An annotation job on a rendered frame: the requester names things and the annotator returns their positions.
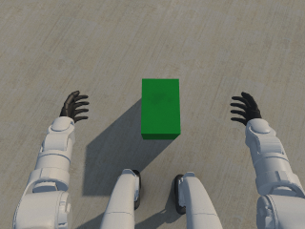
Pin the right robot forearm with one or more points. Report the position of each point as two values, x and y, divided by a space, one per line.
274 175

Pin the robot right hand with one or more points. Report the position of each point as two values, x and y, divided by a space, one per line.
250 107

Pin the robot left hand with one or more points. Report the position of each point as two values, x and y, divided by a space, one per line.
69 107

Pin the left robot upper arm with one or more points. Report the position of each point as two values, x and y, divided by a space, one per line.
45 210

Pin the carton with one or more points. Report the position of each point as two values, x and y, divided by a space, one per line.
160 109

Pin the right robot shin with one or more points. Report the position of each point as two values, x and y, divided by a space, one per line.
189 174

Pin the right robot thigh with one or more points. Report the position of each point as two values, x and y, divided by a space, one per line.
200 212

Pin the right robot upper arm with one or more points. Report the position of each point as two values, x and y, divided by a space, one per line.
280 212

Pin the left robot forearm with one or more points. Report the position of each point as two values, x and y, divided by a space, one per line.
51 171

